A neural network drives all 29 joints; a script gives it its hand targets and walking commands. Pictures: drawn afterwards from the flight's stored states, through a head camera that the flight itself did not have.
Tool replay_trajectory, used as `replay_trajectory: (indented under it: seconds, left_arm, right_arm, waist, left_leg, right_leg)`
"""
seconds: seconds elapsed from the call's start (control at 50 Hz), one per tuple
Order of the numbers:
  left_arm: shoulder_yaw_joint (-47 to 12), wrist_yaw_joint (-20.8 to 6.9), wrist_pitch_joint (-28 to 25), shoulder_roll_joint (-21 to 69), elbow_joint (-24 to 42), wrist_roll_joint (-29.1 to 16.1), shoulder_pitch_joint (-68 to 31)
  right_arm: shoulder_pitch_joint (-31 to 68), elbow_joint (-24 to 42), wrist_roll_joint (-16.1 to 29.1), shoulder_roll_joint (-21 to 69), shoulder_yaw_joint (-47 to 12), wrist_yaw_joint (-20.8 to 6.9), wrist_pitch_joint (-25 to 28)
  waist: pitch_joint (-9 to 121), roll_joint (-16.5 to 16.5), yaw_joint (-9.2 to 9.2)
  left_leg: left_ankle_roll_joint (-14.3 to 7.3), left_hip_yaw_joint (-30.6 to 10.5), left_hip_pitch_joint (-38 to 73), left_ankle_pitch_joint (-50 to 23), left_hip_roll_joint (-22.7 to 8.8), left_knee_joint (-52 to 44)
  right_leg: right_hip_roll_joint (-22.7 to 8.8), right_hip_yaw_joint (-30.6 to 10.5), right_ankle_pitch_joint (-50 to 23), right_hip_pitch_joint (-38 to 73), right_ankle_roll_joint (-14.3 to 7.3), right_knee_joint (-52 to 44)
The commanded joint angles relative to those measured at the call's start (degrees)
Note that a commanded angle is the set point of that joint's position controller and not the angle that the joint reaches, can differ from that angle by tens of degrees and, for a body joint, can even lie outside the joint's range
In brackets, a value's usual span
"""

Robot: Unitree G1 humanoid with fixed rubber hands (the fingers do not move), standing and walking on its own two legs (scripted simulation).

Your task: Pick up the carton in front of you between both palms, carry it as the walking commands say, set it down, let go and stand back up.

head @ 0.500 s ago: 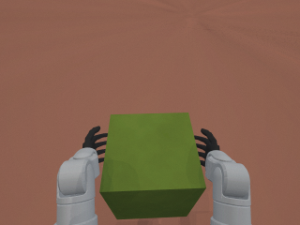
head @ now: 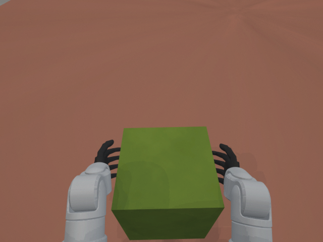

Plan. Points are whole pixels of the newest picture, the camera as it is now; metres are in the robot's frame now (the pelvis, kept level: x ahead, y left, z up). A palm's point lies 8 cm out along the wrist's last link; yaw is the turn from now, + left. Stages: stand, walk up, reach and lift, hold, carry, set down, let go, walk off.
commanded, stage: carry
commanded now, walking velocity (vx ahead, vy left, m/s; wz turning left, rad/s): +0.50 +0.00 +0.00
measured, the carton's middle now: (166, 186) +0.27 +0.00 -0.03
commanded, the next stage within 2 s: none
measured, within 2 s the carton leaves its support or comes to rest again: neither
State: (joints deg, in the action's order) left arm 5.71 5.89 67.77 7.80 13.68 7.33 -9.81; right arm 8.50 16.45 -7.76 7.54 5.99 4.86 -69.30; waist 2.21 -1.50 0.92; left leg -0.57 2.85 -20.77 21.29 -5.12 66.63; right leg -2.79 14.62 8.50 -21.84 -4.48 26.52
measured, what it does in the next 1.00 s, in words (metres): walks ahead: left foot, then right foot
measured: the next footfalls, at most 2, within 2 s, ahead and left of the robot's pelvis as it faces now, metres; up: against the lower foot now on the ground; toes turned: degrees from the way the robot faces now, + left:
left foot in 0.38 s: +0.46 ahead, +0.12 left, +0.00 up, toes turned +4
right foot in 0.74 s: +0.54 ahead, -0.11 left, +0.00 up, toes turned +13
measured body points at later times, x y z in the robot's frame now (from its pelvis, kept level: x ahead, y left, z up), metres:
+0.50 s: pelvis +0.33 +0.05 +0.00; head +0.36 +0.07 +0.45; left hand +0.63 +0.18 +0.06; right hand +0.61 -0.12 +0.07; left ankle +0.42 +0.12 -0.74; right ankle +0.19 -0.07 -0.65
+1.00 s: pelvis +0.50 +0.02 +0.00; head +0.49 +0.01 +0.45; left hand +0.79 +0.16 +0.08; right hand +0.78 -0.15 +0.08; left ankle +0.42 +0.12 -0.73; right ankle +0.51 -0.09 -0.73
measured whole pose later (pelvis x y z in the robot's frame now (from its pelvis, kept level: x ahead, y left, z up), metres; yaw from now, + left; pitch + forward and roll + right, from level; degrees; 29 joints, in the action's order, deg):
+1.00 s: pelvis +0.50 +0.02 +0.00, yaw -1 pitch +4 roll -1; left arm 6.9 5.5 69.4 8.1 14.8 7.9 -11.9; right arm 10.9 16.9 -8.0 7.9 6.5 4.9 -70.7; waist 7.5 -1.9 -0.5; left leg 0.8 10.0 -9.9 22.4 -4.1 29.0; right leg -2.9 10.8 14.7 -19.0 -1.1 30.0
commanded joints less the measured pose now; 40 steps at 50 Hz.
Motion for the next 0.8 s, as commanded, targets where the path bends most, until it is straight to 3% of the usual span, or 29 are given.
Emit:
replay_trajectory:
  seconds: [0.0, 0.04, 0.14, 0.26, 0.28, 0.3, 0.32, 0.34, 0.36, 0.38, 0.4, 0.42, 0.44, 0.46, 0.5, 0.54, 0.6, 0.66, 0.7, 0.72, 0.74, 0.76, 0.78]
  left_arm:
    - [-40.98, -16.67, -1.26, 58.78, 8.07, -26.10, -25.72]
    - [-41.00, -17.06, -1.50, 58.09, 8.41, -26.12, -23.40]
    - [-40.80, -17.48, -1.21, 53.98, 10.16, -25.97, -21.45]
    - [-39.01, -16.10, 1.69, 47.94, 10.77, -24.22, -21.48]
    - [-38.77, -15.91, 2.25, 47.26, 10.41, -23.99, -21.74]
    - [-38.63, -15.77, 2.75, 46.66, 10.14, -23.91, -22.18]
    - [-38.60, -15.64, 3.22, 46.13, 10.09, -24.01, -22.95]
    - [-38.72, -15.51, 3.63, 45.78, 10.30, -24.07, -23.85]
    - [-38.55, -15.39, 3.91, 45.18, 10.09, -23.96, -24.88]
    - [-39.60, -15.12, 4.67, 46.61, 11.07, -24.57, -27.06]
    - [-39.19, -15.24, 4.71, 46.42, 10.65, -24.50, -26.34]
    - [-39.65, -15.34, 4.27, 49.10, 9.30, -24.63, -26.95]
    - [-39.93, -15.42, 3.52, 50.97, 9.70, -24.76, -27.81]
    - [-40.54, -15.38, 2.81, 52.64, 10.23, -24.96, -29.01]
    - [-41.84, -15.03, 1.70, 55.16, 11.54, -25.07, -30.24]
    - [-42.40, -14.60, 0.88, 56.24, 11.60, -24.80, -27.85]
    - [-42.63, -14.06, 0.58, 55.07, 12.86, -24.34, -25.89]
    - [-42.41, -14.25, 1.52, 53.10, 13.00, -24.35, -25.33]
    - [-41.89, -14.95, 2.38, 52.23, 11.34, -24.31, -24.80]
    - [-41.49, -15.39, 2.85, 51.63, 10.15, -24.39, -24.56]
    - [-41.03, -15.83, 3.33, 50.58, 9.06, -24.60, -24.69]
    - [-40.29, -16.25, 3.35, 50.71, 6.85, -24.04, -25.06]
    - [-39.40, -16.59, 3.15, 51.33, 4.14, -23.75, -23.71]
  right_arm:
    - [27.48, 6.11, 24.86, 58.33, -43.04, -14.72, 2.85]
    - [24.84, 6.14, 24.09, 58.57, -43.38, -14.11, 3.59]
    - [23.58, 8.39, 23.37, 55.96, -43.82, -13.19, 3.52]
    - [24.89, 9.84, 24.34, 49.54, -42.31, -13.32, -0.10]
    - [25.21, 9.48, 24.41, 48.74, -41.88, -13.43, -0.72]
    - [25.56, 8.99, 24.50, 48.07, -41.35, -13.51, -1.26]
    - [25.20, 8.18, 24.46, 47.68, -40.80, -13.60, -1.69]
    - [24.83, 7.41, 24.27, 47.26, -40.11, -13.73, -2.00]
    - [24.99, 7.25, 24.18, 46.86, -39.55, -13.95, -2.32]
    - [26.20, 5.23, 23.73, 46.21, -38.36, -14.22, -2.10]
    - [24.54, 4.44, 24.66, 48.21, -38.63, -14.30, -2.00]
    - [25.60, 5.33, 24.93, 49.57, -38.60, -14.41, -1.77]
    - [26.57, 5.78, 25.22, 51.89, -38.76, -14.57, -1.32]
    - [27.62, 6.40, 25.34, 54.00, -39.26, -14.75, -0.71]
    - [28.60, 7.02, 25.41, 56.23, -39.53, -15.02, 0.39]
    - [27.45, 8.15, 25.50, 55.93, -39.48, -15.19, 0.93]
    - [25.02, 9.36, 25.05, 54.39, -39.21, -15.28, 1.21]
    - [23.15, 8.69, 23.97, 52.63, -38.62, -15.05, 0.69]
    - [22.80, 6.88, 23.06, 51.58, -38.49, -14.97, 0.11]
    - [22.80, 5.59, 22.56, 51.33, -38.59, -14.92, -0.11]
    - [22.42, 3.89, 21.95, 50.89, -38.52, -14.84, -0.26]
    - [23.68, 4.12, 22.11, 50.70, -39.02, -14.76, -0.79]
    - [25.04, 4.23, 22.55, 50.74, -39.42, -14.78, -1.28]
  waist:
    - [21.85, 6.74, -0.27]
    - [20.55, 8.45, -0.15]
    - [14.31, 9.23, 0.02]
    - [7.58, 10.23, 0.14]
    - [7.03, 10.48, 0.09]
    - [7.35, 10.73, -0.12]
    - [9.66, 10.02, -0.94]
    - [12.99, 7.12, -1.88]
    - [17.24, 2.34, -2.70]
    - [24.93, -13.37, -2.93]
    - [25.11, -15.46, -2.19]
    - [24.15, -11.63, -2.01]
    - [24.42, -6.70, -1.99]
    - [23.17, -3.82, -1.78]
    - [23.00, -5.12, -1.21]
    - [23.61, -6.11, -0.98]
    - [23.41, -7.91, -1.22]
    - [22.19, -8.22, -1.61]
    - [20.09, -5.43, -1.21]
    - [19.49, -4.20, -1.16]
    - [19.79, -0.99, -1.41]
    - [20.29, 3.61, -1.78]
    - [20.10, 6.58, -1.52]
  left_leg:
    - [-0.58, -1.58, -12.81, -6.06, -2.79, -2.06]
    - [0.32, 0.45, -13.43, -8.17, -2.44, -7.34]
    - [2.11, 4.73, -17.47, -15.02, -1.92, -23.65]
    - [-0.19, 8.52, -12.93, -21.39, 0.46, -37.03]
    - [-0.81, 8.90, -11.21, -21.41, 0.57, -38.27]
    - [-1.17, 9.79, -7.56, -21.01, 1.62, -39.29]
    - [-1.10, 12.35, 0.07, -22.16, 4.09, -41.74]
    - [-0.92, 13.98, 11.02, -22.60, 5.91, -43.74]
    - [-1.50, 4.21, 23.66, -30.27, -2.88, -42.20]
    - [-11.45, -19.55, 41.31, -38.12, -18.64, -43.20]
    - [-13.66, -24.40, 38.32, -49.68, -19.93, -47.25]
    - [-12.28, -17.53, 35.26, -56.01, -18.70, -46.77]
    - [-9.85, -12.53, 32.69, -57.26, -17.35, -46.07]
    - [-7.86, -7.42, 28.79, -55.07, -15.71, -47.36]
    - [-5.11, -0.93, 24.17, -50.35, -12.23, -49.33]
    - [-5.55, 2.87, 23.03, -51.71, -10.97, -49.48]
    - [-6.54, 5.49, 23.88, -53.27, -10.65, -47.95]
    - [-6.07, 6.94, 21.96, -46.06, -9.36, -46.23]
    - [-3.51, 7.75, 18.15, -36.09, -7.11, -43.33]
    - [-1.88, 6.90, 14.67, -30.82, -6.77, -42.21]
    - [-0.39, 6.90, 10.25, -23.35, -6.13, -40.30]
    - [0.95, 4.79, 8.39, -18.25, -4.05, -40.72]
    - [1.27, 3.61, 9.58, -16.41, -3.91, -41.17]
  right_leg:
    - [-15.83, -19.00, -9.92, 26.85, -1.69, -13.36]
    - [-14.72, -15.68, -7.35, 25.79, -2.11, -15.36]
    - [-12.45, -9.94, -10.97, 27.42, -2.78, -17.46]
    - [-11.80, -6.07, -17.01, 28.32, -1.36, -16.52]
    - [-11.96, -5.48, -18.91, 28.72, -0.82, -15.25]
    - [-11.64, -4.18, -26.03, 28.70, 0.18, -11.38]
    - [-9.88, -1.37, -32.03, 27.62, 1.95, -3.96]
    - [-7.15, 0.58, -32.31, 23.34, 3.78, 6.26]
    - [-5.50, -1.15, -15.25, 13.56, 5.83, 18.07]
    - [0.99, -3.64, 4.37, -4.40, 8.59, 37.04]
    - [3.80, -9.32, 22.13, -9.42, 7.52, 45.97]
    - [1.18, -13.23, 22.09, -10.24, 6.38, 48.40]
    - [-1.09, -14.80, 19.84, -10.01, 5.44, 45.71]
    - [-3.15, -15.17, 16.17, -8.77, 4.98, 39.47]
    - [-2.98, -12.91, 11.89, -3.32, 5.47, 27.77]
    - [-1.61, -10.96, 12.03, 0.35, 6.05, 18.83]
    - [-0.31, -8.49, 6.92, 1.49, 6.21, 8.97]
    - [-0.43, -6.42, -1.04, 4.37, 6.27, 2.50]
    - [-1.39, -5.55, -12.95, 9.75, 6.36, -6.87]
    - [-3.99, -6.95, -16.52, 13.89, 6.31, -7.50]
    - [-8.99, -10.73, -27.49, 18.86, 5.98, -5.18]
    - [-11.90, -13.01, -37.37, 20.81, 3.38, -0.71]
    - [-11.75, -13.51, -33.95, 19.19, 2.20, -0.01]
